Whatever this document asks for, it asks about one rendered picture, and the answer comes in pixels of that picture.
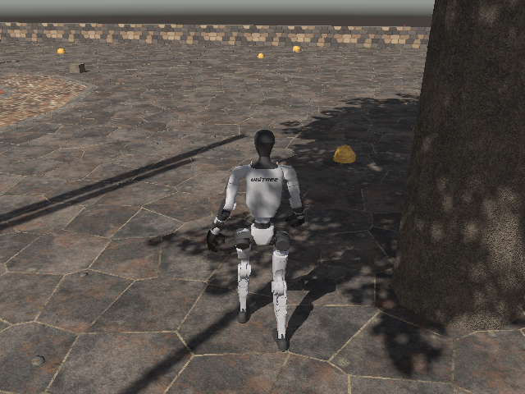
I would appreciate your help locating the robot right hand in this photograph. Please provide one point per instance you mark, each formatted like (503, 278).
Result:
(298, 223)

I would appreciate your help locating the robot left hand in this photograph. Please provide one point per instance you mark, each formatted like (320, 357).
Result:
(211, 240)

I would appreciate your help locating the left robot upper arm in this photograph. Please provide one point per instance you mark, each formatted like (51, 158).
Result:
(233, 187)

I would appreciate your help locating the right robot upper arm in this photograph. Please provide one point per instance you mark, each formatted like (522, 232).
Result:
(293, 186)

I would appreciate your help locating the left robot forearm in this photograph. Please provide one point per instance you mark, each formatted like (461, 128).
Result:
(220, 219)

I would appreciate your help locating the right robot forearm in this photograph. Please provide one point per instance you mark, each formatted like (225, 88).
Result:
(299, 212)

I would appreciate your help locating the robot torso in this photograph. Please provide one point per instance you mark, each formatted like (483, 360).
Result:
(263, 198)

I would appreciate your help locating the robot left foot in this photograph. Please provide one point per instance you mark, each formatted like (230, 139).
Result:
(242, 317)

